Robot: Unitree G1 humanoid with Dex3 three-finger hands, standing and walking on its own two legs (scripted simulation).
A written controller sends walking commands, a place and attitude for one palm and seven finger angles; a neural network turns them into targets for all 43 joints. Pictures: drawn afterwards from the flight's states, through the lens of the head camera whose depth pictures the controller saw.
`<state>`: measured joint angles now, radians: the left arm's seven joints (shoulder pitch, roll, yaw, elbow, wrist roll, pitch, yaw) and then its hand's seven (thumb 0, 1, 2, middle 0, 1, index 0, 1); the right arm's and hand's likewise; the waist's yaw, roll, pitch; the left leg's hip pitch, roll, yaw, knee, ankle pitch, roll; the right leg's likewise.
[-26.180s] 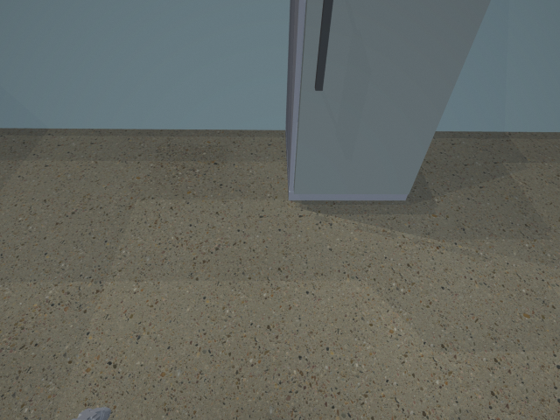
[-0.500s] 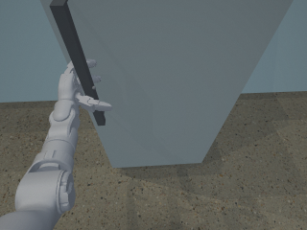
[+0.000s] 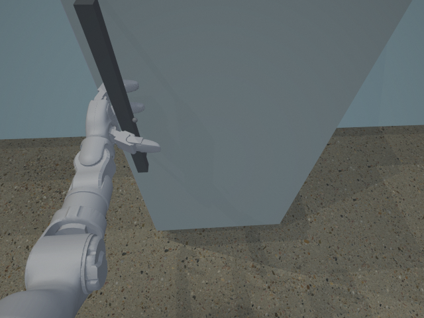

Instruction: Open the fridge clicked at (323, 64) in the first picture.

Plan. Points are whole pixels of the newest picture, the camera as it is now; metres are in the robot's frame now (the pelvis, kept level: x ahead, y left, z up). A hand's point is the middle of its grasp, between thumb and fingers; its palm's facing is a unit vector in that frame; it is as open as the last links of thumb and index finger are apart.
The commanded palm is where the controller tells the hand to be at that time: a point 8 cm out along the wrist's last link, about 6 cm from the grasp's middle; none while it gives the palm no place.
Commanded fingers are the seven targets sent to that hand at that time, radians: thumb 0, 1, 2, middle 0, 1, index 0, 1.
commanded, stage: grip the handle and tug to test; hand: left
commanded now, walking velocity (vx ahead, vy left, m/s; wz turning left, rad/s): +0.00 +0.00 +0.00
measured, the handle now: (125, 103) +0.51 +0.17 +0.12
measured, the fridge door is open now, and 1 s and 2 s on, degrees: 0 0 14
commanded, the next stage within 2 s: pull the door a little, standing still in 1.52 s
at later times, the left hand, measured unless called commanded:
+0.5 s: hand (135, 120) +0.46 +0.15 +0.11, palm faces +0.05 -1.00 +0.00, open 10.3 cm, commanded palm +0.43 +0.19 +0.12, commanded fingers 0.00 0.48 0.72 -0.41 -1.34 -0.41 -1.34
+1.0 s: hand (135, 119) +0.46 +0.15 +0.11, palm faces +0.07 -1.00 +0.00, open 5.6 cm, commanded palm +0.42 +0.18 +0.12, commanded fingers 0.00 0.90 0.90 -0.45 -1.40 -0.45 -1.40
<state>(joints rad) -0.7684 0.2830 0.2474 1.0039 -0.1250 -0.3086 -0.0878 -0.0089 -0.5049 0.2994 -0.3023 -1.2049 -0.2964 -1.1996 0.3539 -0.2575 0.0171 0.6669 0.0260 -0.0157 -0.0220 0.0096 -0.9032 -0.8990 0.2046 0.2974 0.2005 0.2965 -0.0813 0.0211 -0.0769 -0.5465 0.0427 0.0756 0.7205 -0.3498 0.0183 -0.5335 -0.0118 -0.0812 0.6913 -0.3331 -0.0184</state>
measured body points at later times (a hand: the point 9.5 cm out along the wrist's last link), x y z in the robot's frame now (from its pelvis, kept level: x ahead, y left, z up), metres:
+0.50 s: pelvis +0.00 +0.00 +0.00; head +0.05 +0.00 +0.45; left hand +0.45 +0.20 +0.12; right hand +0.06 -0.26 -0.12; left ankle +0.00 +0.11 -0.72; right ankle +0.00 -0.11 -0.72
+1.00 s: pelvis +0.01 +0.00 +0.00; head +0.06 -0.01 +0.45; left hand +0.45 +0.20 +0.12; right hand +0.07 -0.27 -0.12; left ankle +0.00 +0.11 -0.72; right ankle +0.00 -0.11 -0.72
